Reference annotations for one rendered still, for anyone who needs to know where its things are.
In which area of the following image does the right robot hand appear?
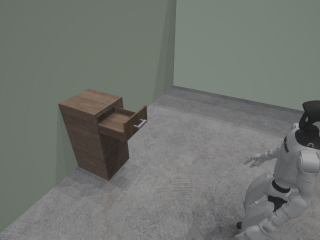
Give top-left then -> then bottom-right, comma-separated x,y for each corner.
243,154 -> 265,168

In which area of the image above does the robot head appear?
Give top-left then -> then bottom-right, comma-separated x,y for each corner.
295,100 -> 320,150

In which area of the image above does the left robot thigh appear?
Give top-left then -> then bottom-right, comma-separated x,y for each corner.
241,198 -> 283,232

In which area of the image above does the right robot forearm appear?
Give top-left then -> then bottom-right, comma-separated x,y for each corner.
261,145 -> 281,161

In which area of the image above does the handle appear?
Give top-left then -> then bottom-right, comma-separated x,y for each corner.
134,119 -> 147,129

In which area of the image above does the left robot hand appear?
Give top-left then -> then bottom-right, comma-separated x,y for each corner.
234,224 -> 267,240

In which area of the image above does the drawer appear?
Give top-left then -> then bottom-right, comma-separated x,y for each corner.
97,105 -> 148,142

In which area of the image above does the cabinet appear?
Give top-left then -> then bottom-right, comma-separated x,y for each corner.
58,89 -> 130,181

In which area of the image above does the left robot forearm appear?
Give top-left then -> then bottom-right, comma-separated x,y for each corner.
259,198 -> 307,235

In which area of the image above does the left robot upper arm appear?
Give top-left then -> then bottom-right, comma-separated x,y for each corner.
288,150 -> 320,210

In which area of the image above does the right robot upper arm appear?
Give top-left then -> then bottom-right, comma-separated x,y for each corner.
291,123 -> 299,130

